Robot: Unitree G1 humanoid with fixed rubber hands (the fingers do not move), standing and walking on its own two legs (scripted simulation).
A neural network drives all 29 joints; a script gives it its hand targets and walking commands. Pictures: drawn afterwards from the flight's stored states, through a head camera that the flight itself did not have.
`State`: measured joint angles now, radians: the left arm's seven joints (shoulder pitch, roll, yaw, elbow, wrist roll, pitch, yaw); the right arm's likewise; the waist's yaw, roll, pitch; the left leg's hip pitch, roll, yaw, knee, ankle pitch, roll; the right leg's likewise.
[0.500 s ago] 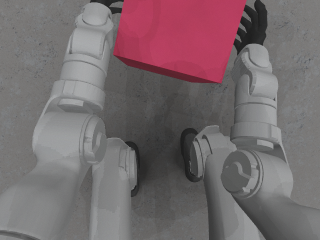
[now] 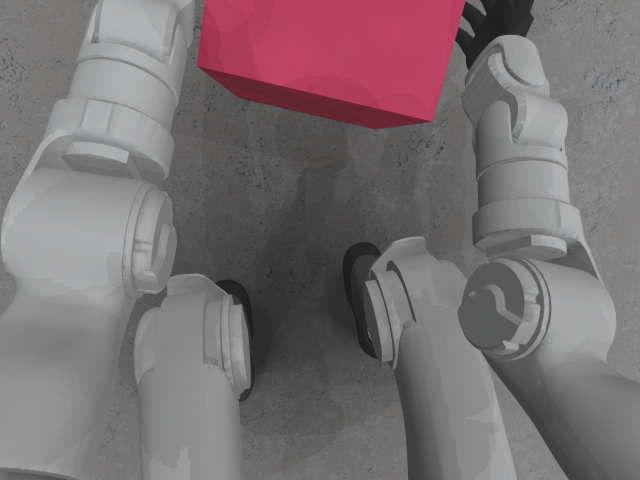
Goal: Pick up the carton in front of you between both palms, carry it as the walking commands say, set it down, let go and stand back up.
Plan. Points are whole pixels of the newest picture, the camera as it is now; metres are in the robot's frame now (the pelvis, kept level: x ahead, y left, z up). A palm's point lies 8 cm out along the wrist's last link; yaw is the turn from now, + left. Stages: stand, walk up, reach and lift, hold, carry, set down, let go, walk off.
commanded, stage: set down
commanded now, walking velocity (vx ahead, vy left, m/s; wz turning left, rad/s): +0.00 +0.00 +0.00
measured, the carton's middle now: (330, 15) +0.56 -0.06 -0.25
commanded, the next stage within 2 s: none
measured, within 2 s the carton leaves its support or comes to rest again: rests again in 0.40 s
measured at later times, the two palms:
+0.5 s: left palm out of the picture +0.59 +0.09 -0.18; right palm (498, 42) +0.51 -0.21 -0.16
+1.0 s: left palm out of the picture +0.57 +0.11 -0.22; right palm (488, 66) +0.49 -0.21 -0.19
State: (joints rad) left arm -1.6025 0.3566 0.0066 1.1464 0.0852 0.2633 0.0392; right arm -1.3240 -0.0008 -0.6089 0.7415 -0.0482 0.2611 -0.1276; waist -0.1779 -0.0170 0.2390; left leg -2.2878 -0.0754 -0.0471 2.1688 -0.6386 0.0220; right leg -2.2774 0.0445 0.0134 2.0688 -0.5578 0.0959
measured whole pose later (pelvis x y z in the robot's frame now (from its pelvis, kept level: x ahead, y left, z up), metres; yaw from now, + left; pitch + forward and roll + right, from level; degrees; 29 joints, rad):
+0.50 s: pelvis +0.00 +0.00 -0.01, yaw -1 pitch +40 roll -7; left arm -1.65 0.30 0.16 1.14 0.22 0.24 -0.05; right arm -1.39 -0.09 -0.69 0.85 -0.11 0.25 -0.06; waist -0.15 -0.04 0.33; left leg -2.27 -0.07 -0.04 2.22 -0.65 0.04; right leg -2.26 0.06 0.01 2.11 -0.56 0.11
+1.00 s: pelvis -0.01 +0.00 -0.02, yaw -1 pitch +36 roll -7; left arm -1.63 0.42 0.02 1.18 0.13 0.17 -0.02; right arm -1.43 -0.12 -0.61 1.03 -0.03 0.13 -0.09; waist -0.16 -0.08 0.44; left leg -2.22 -0.06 -0.07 2.26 -0.67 0.02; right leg -2.21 0.07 -0.01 2.14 -0.56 0.11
